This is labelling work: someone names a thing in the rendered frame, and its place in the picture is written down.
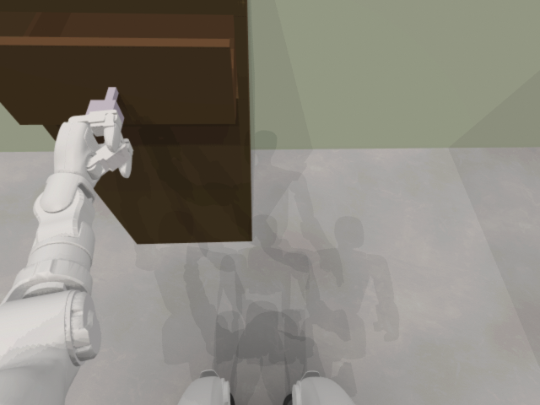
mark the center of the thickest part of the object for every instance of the robot right shin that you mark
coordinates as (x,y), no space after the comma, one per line
(310,374)

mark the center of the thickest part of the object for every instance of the drawer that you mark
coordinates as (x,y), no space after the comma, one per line
(167,68)

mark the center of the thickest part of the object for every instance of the robot left upper arm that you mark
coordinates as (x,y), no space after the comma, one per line
(43,342)

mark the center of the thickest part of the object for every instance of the handle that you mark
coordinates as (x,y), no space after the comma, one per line
(109,103)

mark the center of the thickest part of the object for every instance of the left robot thigh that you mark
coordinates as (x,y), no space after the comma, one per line
(210,390)

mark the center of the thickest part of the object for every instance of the robot left forearm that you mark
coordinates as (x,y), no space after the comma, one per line
(62,253)

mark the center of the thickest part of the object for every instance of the robot left hand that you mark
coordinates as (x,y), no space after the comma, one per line
(77,151)

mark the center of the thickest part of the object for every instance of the cabinet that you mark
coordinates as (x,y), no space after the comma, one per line
(189,183)

